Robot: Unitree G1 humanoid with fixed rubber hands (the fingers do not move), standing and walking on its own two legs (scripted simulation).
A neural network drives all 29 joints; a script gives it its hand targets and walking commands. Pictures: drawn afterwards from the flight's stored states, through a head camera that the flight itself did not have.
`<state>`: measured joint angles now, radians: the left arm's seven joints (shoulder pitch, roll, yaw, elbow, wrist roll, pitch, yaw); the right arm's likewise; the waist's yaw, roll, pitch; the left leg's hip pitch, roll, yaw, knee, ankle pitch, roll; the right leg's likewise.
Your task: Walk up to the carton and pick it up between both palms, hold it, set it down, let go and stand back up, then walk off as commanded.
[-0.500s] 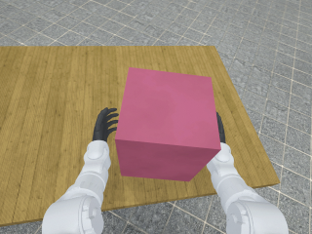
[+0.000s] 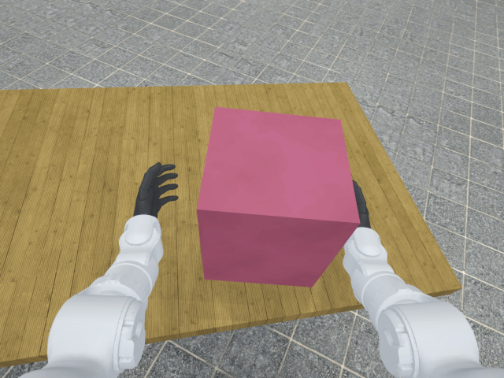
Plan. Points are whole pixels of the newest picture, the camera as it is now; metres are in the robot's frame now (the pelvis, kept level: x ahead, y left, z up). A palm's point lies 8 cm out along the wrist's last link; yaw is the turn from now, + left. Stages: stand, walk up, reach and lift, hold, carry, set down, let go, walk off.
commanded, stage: set down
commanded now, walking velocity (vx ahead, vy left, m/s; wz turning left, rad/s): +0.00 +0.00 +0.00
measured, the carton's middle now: (267, 204) +0.42 -0.02 +0.01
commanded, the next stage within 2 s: none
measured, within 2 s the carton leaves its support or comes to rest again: neither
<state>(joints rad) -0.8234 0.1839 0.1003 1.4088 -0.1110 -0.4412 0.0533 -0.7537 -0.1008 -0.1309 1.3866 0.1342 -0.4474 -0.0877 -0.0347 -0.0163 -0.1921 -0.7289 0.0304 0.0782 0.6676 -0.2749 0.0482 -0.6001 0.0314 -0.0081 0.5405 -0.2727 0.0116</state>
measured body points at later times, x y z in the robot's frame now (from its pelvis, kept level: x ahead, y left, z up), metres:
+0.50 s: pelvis -0.02 -0.01 +0.00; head +0.03 +0.03 +0.44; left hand +0.37 +0.19 +0.00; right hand +0.33 -0.19 +0.00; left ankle +0.02 +0.06 -0.72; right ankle -0.02 -0.15 -0.72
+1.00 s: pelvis -0.02 -0.02 +0.01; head +0.01 +0.01 +0.46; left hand +0.30 +0.20 -0.01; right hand +0.27 -0.21 +0.00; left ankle +0.02 +0.06 -0.72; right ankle -0.02 -0.15 -0.72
